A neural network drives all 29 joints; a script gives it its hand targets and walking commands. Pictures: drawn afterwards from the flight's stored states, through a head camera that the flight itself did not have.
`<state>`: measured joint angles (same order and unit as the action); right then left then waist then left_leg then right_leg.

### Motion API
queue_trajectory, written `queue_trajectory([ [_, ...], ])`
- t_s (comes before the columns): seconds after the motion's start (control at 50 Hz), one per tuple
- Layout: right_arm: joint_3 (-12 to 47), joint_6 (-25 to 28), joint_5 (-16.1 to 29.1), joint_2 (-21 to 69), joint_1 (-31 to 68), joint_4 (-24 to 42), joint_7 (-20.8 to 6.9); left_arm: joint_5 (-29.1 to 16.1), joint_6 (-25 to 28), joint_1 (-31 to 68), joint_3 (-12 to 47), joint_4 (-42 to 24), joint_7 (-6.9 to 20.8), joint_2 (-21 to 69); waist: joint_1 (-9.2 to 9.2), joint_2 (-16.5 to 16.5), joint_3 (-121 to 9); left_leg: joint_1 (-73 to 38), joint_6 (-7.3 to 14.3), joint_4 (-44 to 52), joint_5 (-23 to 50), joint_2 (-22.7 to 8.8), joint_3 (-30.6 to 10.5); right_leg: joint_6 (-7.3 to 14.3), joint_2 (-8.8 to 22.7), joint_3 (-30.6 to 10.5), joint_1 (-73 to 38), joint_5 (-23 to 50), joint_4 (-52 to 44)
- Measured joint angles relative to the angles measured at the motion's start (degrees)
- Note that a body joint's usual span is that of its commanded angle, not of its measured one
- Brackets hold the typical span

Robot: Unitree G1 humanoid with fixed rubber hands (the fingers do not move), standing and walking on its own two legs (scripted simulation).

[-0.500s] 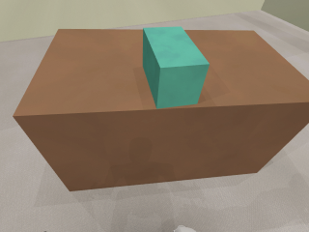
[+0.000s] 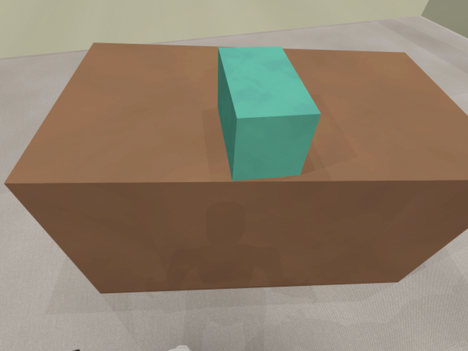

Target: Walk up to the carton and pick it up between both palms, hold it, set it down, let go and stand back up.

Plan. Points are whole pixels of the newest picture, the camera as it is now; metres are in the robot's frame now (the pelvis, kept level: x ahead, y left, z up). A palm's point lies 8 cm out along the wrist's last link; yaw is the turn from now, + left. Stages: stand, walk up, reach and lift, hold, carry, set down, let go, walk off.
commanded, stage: walk up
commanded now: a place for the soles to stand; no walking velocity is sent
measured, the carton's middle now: (258, 109) +0.66 -0.05 +0.06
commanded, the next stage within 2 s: none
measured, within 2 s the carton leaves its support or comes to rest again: neither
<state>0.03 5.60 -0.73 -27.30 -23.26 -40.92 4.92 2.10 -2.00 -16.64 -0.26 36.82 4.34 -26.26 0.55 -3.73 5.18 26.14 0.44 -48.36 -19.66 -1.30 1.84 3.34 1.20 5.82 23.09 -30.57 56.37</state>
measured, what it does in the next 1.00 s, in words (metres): steps on the spot: right foot, then left foot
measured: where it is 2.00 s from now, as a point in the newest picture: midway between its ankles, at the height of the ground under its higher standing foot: outside the picture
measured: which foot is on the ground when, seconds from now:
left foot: down 0.00-0.22, up 0.24-0.50, down 0.52-1.00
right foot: up 0.00-0.20, down 0.22-1.00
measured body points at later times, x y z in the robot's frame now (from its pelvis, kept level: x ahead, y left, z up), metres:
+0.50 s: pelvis +0.01 -0.05 +0.00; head +0.04 -0.05 +0.45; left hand +0.09 +0.27 -0.10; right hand +0.10 -0.38 -0.09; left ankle +0.05 +0.10 -0.69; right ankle +0.05 -0.15 -0.69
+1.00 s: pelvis +0.02 -0.04 +0.00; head +0.05 -0.03 +0.45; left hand +0.10 +0.28 -0.10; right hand +0.12 -0.37 -0.09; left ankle +0.06 +0.10 -0.69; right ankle +0.05 -0.15 -0.69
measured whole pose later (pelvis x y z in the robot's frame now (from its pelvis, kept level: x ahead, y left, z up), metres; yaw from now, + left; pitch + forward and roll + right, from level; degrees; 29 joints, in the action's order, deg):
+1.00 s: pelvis +0.02 -0.04 +0.00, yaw +0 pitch -1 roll +1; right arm 0.0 4.0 -0.8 -25.9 -17.6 -42.4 2.9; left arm 1.2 -0.2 -16.2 -0.3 42.8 2.2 -25.1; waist 0.7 -1.5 4.6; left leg 25.1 -0.9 -49.4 -23.0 -1.5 -0.1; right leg 1.0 3.0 3.3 25.0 -24.6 51.0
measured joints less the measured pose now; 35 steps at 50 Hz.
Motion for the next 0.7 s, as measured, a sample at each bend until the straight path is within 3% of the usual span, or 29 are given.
queue_trajectory([
  [0.06, -0.02, 0.00, -0.01, 0.31, -0.53, 0.02, 0.07, 0.00, -0.40, 0.05, 0.00, -0.07, 0.00, -0.09, 0.02, -0.48, 0.01, -1.07, -0.01, 0.00, -1.08, -1.03, -0.03, -1.08, 0.04, -2.04, 3.24, -2.22, 6.32],
  [0.16, 0.00, -0.01, -0.22, 0.14, -0.39, 0.04, -0.03, -0.06, -0.42, 0.02, 0.01, 0.11, 0.01, -0.67, 0.07, -1.03, -0.05, -1.48, -0.01, 0.00, -1.52, -2.20, -0.08, -1.29, 1.78, -4.71, 5.35, 1.15, 4.77],
  [0.22, -0.01, -0.77, -0.22, -0.02, 0.88, -0.02, -0.59, -0.27, 0.27, 0.03, -0.01, 1.41, -0.57, -0.64, 0.11, -0.60, 0.10, -0.17, 0.00, -2.04, -2.32, -2.85, -0.62, -1.86, 1.65, -4.55, 2.85, 5.21, -4.11],
  [0.3, 0.00, -2.72, -0.07, 0.64, 2.77, 0.03, -0.93, -0.27, 0.91, -0.22, 0.00, 4.05, -1.46, 1.04, 0.19, 1.32, 0.36, 2.29, 0.00, -7.70, -4.91, -1.12, -1.97, -1.67, 1.28, -3.21, 2.70, 5.94, -3.71],
  [0.46, 0.00, -2.73, 0.07, 0.31, 4.49, -0.11, -1.79, -0.27, 1.60, -0.20, 0.01, 5.18, -2.18, 1.16, 0.15, 3.19, 0.32, 2.33, 0.00, -7.40, -5.66, -0.67, -2.04, -1.34, 1.28, -2.67, 2.57, 6.42, -4.73],
  [0.52, 0.00, -2.35, 0.07, 0.38, 4.36, -0.91, -1.84, -0.38, 1.60, -0.16, 0.01, 5.18, -2.17, 1.18, 0.14, 3.28, 0.30, -1.20, -0.04, -0.97, -4.56, -0.68, -2.07, -1.74, 1.28, -2.39, 2.58, 6.05, -4.25],
  [0.6, 0.00, -2.00, -0.07, 1.29, 4.28, -1.43, -1.83, -0.90, 1.58, -0.08, 0.00, 5.22, -2.18, 1.19, 0.16, 2.61, -0.13, -1.21, -0.98, -1.16, -3.13, -0.77, -2.02, -1.96, 1.22, -2.50, 2.23, 2.82, -4.08],
  [0.7, -0.01, -2.02, -0.07, 1.28, 4.92, -1.44, -1.84, -0.90, 1.66, -0.03, 0.00, 5.70, -2.18, 1.19, 0.17, 2.28, -0.27, -1.10, -0.98, -1.16, -3.33, -0.70, -2.01, -2.07, 1.28, -2.49, 2.01, 6.80, -5.40],
])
